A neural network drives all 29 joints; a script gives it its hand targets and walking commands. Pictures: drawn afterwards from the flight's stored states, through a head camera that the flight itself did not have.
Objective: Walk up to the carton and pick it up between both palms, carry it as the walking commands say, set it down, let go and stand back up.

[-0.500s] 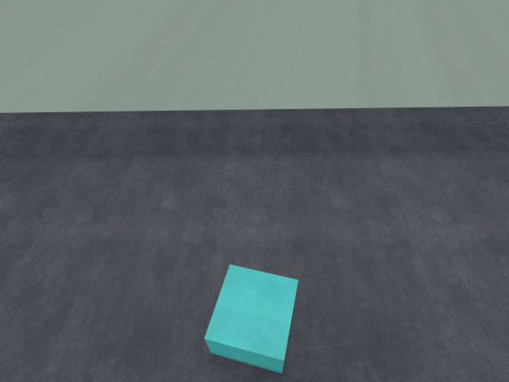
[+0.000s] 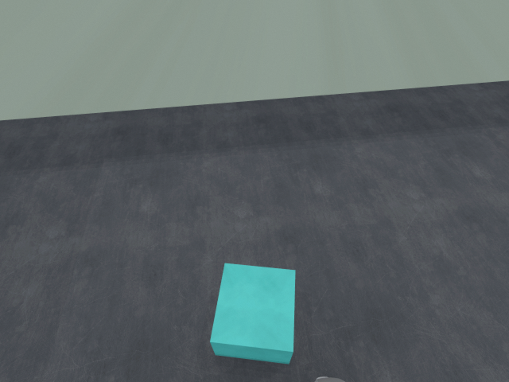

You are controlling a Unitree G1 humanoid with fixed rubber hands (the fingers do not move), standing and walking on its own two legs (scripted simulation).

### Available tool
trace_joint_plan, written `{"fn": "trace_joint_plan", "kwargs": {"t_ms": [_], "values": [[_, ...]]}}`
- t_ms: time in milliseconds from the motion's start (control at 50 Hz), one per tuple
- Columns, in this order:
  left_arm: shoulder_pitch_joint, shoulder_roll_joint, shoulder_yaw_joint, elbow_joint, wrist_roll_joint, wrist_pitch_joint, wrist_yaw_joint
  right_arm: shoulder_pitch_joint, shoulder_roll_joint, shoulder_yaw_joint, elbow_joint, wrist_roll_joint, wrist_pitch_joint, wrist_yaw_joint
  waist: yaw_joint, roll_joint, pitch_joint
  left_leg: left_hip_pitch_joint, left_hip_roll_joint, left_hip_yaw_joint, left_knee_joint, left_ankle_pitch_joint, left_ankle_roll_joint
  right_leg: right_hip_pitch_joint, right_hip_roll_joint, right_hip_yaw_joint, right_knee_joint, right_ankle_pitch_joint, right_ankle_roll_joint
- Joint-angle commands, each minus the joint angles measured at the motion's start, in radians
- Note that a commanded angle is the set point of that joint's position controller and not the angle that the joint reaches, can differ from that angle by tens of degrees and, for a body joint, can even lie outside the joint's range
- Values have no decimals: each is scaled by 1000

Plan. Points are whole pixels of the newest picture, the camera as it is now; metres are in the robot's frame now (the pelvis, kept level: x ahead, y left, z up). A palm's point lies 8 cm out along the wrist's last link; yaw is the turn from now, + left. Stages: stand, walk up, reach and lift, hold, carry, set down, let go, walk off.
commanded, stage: walk up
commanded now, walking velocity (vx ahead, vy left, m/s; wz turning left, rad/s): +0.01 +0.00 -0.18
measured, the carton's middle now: (255, 312) +0.46 +0.02 -0.69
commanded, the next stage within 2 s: none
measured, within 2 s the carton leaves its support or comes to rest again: neither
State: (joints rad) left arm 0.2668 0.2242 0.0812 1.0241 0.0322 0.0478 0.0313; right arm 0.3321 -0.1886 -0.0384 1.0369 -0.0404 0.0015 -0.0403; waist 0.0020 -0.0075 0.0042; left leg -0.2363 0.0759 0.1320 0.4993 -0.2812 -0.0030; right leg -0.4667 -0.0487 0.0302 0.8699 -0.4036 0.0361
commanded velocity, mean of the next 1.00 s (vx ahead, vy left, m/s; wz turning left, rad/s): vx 0.00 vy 0.01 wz -0.11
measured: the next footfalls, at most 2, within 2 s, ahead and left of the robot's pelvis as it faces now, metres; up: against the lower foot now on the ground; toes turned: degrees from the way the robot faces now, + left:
right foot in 0.22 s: +0.04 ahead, -0.11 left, +0.00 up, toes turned -7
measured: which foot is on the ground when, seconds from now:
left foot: down 0.00-1.00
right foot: up 0.00-0.20, down 0.22-1.00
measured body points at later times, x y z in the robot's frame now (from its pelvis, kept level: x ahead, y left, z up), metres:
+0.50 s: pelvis +0.02 +0.02 +0.00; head +0.03 +0.02 +0.45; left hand +0.09 +0.24 -0.16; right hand -0.02 -0.21 -0.15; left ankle +0.01 +0.13 -0.74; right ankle +0.00 -0.10 -0.74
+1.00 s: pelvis +0.01 +0.01 +0.00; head +0.02 +0.00 +0.45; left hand +0.04 +0.22 -0.15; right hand -0.05 -0.20 -0.16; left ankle +0.01 +0.13 -0.74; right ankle +0.00 -0.10 -0.74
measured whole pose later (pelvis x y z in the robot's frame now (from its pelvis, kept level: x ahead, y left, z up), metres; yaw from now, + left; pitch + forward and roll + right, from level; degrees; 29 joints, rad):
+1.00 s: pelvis +0.01 +0.01 +0.00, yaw -7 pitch -1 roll +0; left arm 0.30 0.11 0.03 1.09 0.02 0.00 0.04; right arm 0.36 -0.13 -0.05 1.11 -0.01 0.01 -0.05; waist -0.01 0.01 0.03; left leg -0.14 0.08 0.19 0.40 -0.25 -0.02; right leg -0.19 0.00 0.00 0.43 -0.23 -0.01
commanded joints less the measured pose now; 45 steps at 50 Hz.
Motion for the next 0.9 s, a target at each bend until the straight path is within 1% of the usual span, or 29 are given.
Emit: {"fn": "trace_joint_plan", "kwargs": {"t_ms": [0,20,40,60,80,100,120,140,160,180,200,220,240,260,280,300,340,360,380,400,420,440,460,480,540,620,680,760,880], "values": [[67,18,-2,-12,-7,-3,-12,15,-123,-9,-54,6,-33,-8,23,115,59,31,248,-195,-229,337,89,-63,-6,-1,156,33,0],[54,12,-7,-20,-11,-4,-12,32,-111,-5,-51,6,-39,-9,22,145,38,56,228,-150,-202,452,91,-40,-2,-8,126,32,4],[25,3,-13,-35,-15,-5,-13,47,-101,-3,-44,3,-40,-11,18,181,29,73,203,-112,-187,512,96,-15,3,-24,66,29,3],[-12,-10,-22,-53,-18,-8,-13,60,-89,-4,-34,3,-36,-12,12,215,23,81,171,-76,-181,524,97,24,7,-47,-15,32,-2],[-45,-19,-29,-64,-20,-9,-11,89,-87,-6,-21,2,-32,-11,-8,235,21,104,176,-81,-174,548,106,48,18,-65,-85,19,-7],[-64,-20,-32,-68,-22,-10,-8,113,-92,-7,-9,2,-29,-11,-25,231,23,126,202,-104,-160,603,119,65,26,-72,-138,1,-10],[-68,-20,-33,-71,-24,-13,-4,122,-99,-8,2,3,-25,-11,-31,225,19,139,223,-127,-147,657,125,89,32,-78,-191,2,-11],[-57,-24,-35,-69,-25,-20,-1,116,-105,-9,11,7,-20,-11,-20,212,10,140,224,-129,-124,674,116,133,36,-86,-276,44,-14],[-31,-27,-37,-59,-27,-29,3,104,-105,-10,18,13,-16,-11,0,204,-2,125,209,-117,-96,646,94,204,43,-102,-391,123,-20],[17,-18,-35,-40,-27,-41,8,94,-92,-7,20,20,-13,-8,24,183,-28,71,181,-93,-62,564,56,335,29,-122,-509,248,-25],[48,33,-25,-25,-17,-53,12,112,-52,5,12,26,-15,-5,20,82,-54,-19,140,-72,-19,397,9,458,-60,-48,-535,426,-35],[66,94,-14,-16,-7,-62,10,132,-7,13,-15,26,-15,-4,5,-91,-69,-133,62,-25,66,125,-41,530,-207,91,-498,748,-80],[25,80,-22,-12,-15,-57,6,121,-12,-1,-16,38,-5,-7,0,-182,-49,-91,36,-8,82,-111,-57,427,-270,155,-487,870,-192],[15,71,-19,-15,-7,-61,5,104,-26,-9,-11,33,9,-12,8,-170,-19,-122,24,-15,141,-192,-56,400,-293,190,-510,863,-211],[-2,59,-25,-9,-10,-58,8,89,-25,-11,-12,33,13,-9,-6,-179,-3,-108,22,-33,172,-221,-52,364,-263,159,-520,842,-213],[-31,48,-29,-16,-12,-55,12,92,-21,-11,-6,32,14,-8,-22,-172,10,-88,20,-38,170,-198,-52,331,-235,131,-524,836,-198],[-75,37,-33,-23,-17,-52,14,119,-10,-8,15,32,10,-6,-50,-142,4,-11,15,-32,67,-50,-48,297,-176,71,-527,751,-152],[-78,36,-33,-21,-18,-50,12,128,-8,-4,24,31,5,-5,-55,-126,-7,40,15,-22,-12,42,-47,288,-152,52,-522,690,-131],[-74,29,-34,-19,-21,-49,9,140,-14,-4,33,30,1,-6,-57,-98,-18,103,32,-24,-75,140,-46,264,-127,36,-512,603,-107],[-68,12,-35,-20,-25,-49,7,140,-36,-6,36,27,-4,-6,-51,-51,-20,161,72,-48,-115,220,-39,218,-91,14,-489,478,-79],[-61,-10,-38,-22,-32,-47,6,124,-56,-9,36,27,-4,-4,-39,35,-6,147,109,-77,-133,269,-22,205,-37,-31,-475,368,-47],[-51,-28,-39,-12,-30,-43,7,106,-50,-6,37,22,-4,-3,-30,87,14,106,138,-115,-163,262,-1,225,-13,-62,-458,286,-30],[-36,-40,-40,0,-27,-40,6,83,-45,-5,37,19,-4,-6,-20,112,35,95,152,-126,-187,240,10,221,-7,-69,-443,250,-26],[-26,-41,-40,8,-25,-39,4,70,-48,-7,33,18,-3,-9,-16,118,46,87,154,-126,-197,218,17,219,-7,-72,-435,244,-26],[-5,-37,-41,25,-20,-43,0,68,-47,-10,41,19,-5,-13,-14,107,64,75,136,-102,-210,160,18,222,-17,-60,-441,271,-30],[12,-40,-44,41,-17,-49,2,79,-29,-10,54,24,-2,-13,-18,44,76,83,99,-66,-198,102,7,221,-31,-26,-478,312,-37],[24,-43,-44,44,-16,-53,4,89,-20,-9,61,27,-1,-11,-19,13,73,96,85,-51,-189,88,1,220,-37,-3,-498,327,-41],[41,-48,-43,43,-16,-55,6,97,-12,-11,66,28,0,-10,-17,-4,70,105,79,-44,-183,75,-3,214,-38,18,-513,322,-47],[66,-53,-43,39,-16,-58,9,110,-4,-15,69,28,1,-9,-13,-10,70,109,75,-33,-174,69,-7,206,-41,44,-523,330,-56]]}}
